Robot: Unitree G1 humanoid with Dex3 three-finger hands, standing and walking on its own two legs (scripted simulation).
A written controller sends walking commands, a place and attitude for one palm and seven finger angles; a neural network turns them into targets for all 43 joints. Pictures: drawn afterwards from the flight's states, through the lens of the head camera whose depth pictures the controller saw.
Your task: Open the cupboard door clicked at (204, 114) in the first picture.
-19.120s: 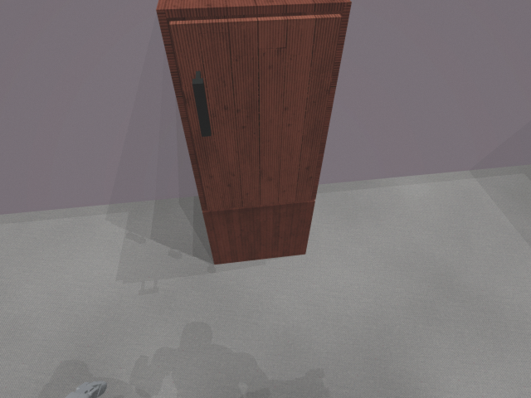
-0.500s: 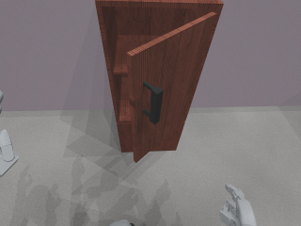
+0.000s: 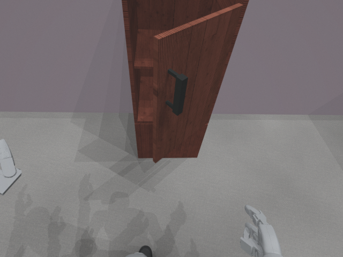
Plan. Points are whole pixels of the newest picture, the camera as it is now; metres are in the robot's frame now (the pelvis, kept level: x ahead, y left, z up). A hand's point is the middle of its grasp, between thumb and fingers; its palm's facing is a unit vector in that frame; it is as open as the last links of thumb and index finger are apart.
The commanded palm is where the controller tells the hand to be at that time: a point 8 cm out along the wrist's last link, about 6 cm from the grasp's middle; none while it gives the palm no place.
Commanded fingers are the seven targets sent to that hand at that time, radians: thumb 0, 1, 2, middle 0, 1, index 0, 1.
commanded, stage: stop stepping back and stand still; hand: left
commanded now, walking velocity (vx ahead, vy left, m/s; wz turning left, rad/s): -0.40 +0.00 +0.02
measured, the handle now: (174, 92) +0.55 +0.04 +0.05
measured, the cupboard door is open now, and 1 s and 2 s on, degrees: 41 41 41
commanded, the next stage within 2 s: let the arm hang, fingers relaxed in 0.80 s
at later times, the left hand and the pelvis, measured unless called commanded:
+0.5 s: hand out of the picture +0.10 +0.22 +0.17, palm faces +0.38 -0.80 -0.46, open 7.4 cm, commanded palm +0.05 +0.27 +0.18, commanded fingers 0.00 0.90 0.90 -0.20 -0.30 -0.20 -0.30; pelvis -0.10 -0.03 +0.00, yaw -1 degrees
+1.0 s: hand out of the picture +0.09 +0.24 +0.04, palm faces +0.20 -0.85 -0.48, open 7.4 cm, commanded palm none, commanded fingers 0.00 0.90 0.90 -0.20 -0.30 -0.20 -0.30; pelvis -0.12 -0.01 -0.01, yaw +0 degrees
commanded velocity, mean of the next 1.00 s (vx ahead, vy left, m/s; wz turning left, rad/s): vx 0.06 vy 0.03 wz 0.00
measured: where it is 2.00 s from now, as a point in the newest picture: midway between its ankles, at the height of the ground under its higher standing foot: outside the picture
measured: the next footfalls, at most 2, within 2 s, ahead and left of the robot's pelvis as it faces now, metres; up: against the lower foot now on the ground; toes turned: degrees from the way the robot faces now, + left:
right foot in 0.10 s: -0.10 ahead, -0.12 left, +0.00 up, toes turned -1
left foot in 0.24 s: +0.06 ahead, +0.07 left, +0.00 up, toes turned -2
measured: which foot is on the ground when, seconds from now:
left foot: down 0.00-0.12, up 0.14-0.22, down 0.24-0.46, up 0.48-0.60, down 0.62-1.00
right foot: up 0.00-0.08, down 0.10-1.00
